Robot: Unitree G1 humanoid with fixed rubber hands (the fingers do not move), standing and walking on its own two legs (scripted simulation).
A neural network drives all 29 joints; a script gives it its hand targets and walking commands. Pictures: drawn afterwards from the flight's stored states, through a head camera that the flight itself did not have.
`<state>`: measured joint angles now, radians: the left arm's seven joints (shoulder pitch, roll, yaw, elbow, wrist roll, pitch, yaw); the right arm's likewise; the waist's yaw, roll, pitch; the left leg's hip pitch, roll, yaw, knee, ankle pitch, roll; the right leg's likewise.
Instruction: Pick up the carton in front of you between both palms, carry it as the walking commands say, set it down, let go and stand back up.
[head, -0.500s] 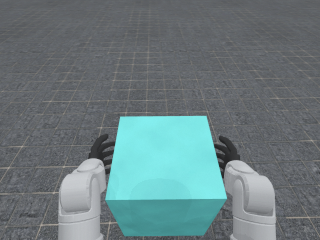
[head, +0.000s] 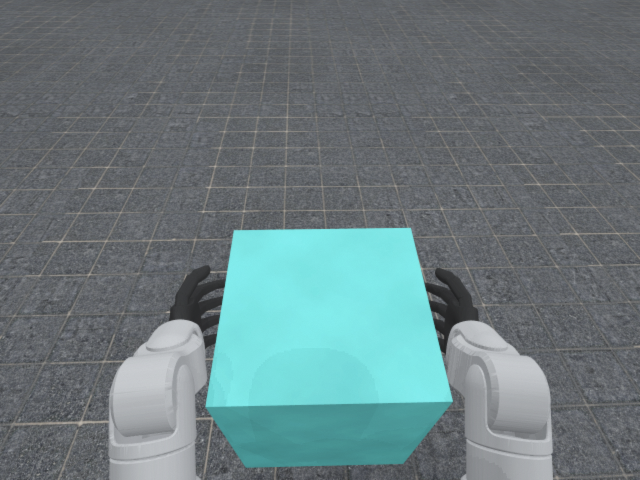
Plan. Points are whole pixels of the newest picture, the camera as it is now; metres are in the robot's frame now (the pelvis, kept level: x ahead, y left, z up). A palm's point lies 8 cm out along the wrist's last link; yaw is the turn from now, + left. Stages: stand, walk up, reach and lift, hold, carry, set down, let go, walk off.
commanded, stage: carry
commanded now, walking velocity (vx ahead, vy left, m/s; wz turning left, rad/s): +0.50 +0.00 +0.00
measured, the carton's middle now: (323, 354) +0.28 +0.00 +0.03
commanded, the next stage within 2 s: none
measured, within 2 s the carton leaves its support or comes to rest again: neither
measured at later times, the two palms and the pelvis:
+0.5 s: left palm (236, 163) +0.60 +0.14 +0.10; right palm (408, 167) +0.60 -0.16 +0.10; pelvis +0.33 -0.01 +0.00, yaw +0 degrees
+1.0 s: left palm (252, 86) +0.93 +0.15 +0.10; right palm (378, 88) +0.93 -0.15 +0.10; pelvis +0.67 +0.00 +0.00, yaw +0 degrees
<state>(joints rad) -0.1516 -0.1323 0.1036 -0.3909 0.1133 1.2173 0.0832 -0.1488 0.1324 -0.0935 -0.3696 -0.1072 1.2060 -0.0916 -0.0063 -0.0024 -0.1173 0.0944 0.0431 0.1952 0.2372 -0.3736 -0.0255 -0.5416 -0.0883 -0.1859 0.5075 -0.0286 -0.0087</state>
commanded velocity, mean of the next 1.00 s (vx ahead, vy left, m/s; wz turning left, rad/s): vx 0.50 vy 0.00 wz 0.00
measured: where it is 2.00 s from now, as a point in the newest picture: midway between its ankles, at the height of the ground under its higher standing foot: (318, 282)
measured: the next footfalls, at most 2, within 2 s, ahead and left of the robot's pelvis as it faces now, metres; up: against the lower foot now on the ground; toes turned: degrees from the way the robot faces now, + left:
right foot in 0.04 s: +0.21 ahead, -0.11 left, +0.00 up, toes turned -12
left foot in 0.54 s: +0.55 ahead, +0.10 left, +0.00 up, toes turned +12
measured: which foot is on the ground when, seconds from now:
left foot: down 0.00-0.06, up 0.08-0.52, down 0.54-1.00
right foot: up 0.00-0.02, down 0.04-0.56, up 0.58-1.00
